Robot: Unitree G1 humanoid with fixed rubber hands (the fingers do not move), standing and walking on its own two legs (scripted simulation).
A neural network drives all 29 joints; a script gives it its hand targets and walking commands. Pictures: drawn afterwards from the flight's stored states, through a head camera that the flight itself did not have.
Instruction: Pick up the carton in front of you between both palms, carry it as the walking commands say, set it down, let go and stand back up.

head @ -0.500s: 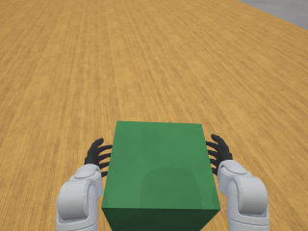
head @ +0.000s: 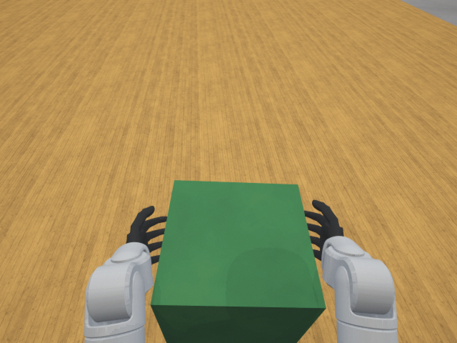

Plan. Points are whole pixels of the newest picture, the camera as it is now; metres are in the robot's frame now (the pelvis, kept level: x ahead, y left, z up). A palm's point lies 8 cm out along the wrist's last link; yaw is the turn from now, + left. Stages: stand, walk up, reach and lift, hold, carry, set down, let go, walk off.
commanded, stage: carry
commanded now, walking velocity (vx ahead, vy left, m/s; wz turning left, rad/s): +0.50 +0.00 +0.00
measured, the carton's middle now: (232, 272) +0.26 +0.01 +0.01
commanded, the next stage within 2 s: none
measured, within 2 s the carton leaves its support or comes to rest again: neither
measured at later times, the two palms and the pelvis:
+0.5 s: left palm (186, 123) +0.59 +0.12 +0.10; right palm (309, 123) +0.60 -0.18 +0.10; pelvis +0.33 -0.04 +0.00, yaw +2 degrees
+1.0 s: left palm (186, 74) +0.93 +0.16 +0.07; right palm (276, 72) +0.93 -0.14 +0.08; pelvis +0.66 +0.01 +0.01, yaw -1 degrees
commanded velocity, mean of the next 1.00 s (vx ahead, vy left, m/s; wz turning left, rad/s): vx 0.50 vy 0.00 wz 0.00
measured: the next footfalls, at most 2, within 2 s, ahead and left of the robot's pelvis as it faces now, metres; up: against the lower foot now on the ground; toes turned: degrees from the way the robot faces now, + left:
right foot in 0.42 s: +0.45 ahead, -0.13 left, +0.00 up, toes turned -12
left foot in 0.90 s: +0.78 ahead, +0.10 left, +0.00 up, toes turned +12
